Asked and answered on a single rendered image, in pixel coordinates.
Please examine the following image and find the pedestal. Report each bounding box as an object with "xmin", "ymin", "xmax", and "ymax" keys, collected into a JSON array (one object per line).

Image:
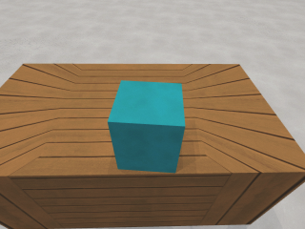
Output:
[{"xmin": 0, "ymin": 63, "xmax": 305, "ymax": 229}]

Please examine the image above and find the carton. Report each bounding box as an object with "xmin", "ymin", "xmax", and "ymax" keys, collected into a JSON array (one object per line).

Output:
[{"xmin": 108, "ymin": 80, "xmax": 186, "ymax": 174}]

